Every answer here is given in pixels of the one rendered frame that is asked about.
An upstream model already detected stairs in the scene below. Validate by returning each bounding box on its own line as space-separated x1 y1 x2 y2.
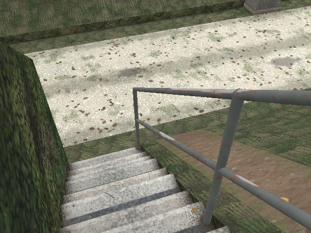
58 147 230 233

